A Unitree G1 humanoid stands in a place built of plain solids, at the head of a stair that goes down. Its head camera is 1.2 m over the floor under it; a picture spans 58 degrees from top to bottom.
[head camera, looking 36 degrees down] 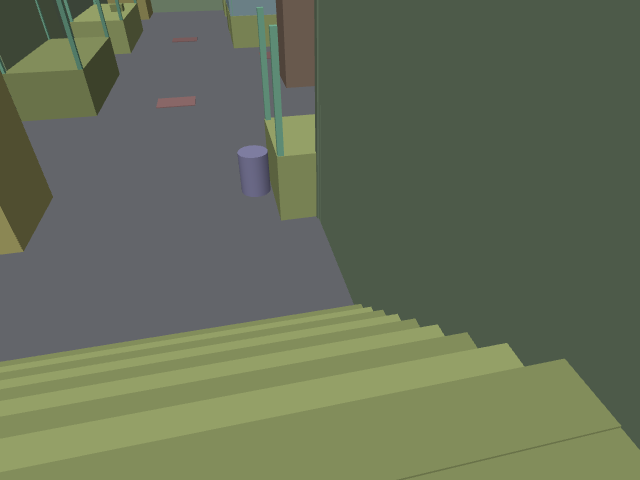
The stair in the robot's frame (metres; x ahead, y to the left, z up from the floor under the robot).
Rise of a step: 0.21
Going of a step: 0.26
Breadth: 4.06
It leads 13 degrees to the left of straight ahead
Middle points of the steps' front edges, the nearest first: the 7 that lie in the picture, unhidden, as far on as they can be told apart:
1.02 1.25 -0.42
1.27 1.30 -0.63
1.52 1.36 -0.85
1.77 1.42 -1.06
2.02 1.47 -1.27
2.27 1.53 -1.48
2.52 1.58 -1.70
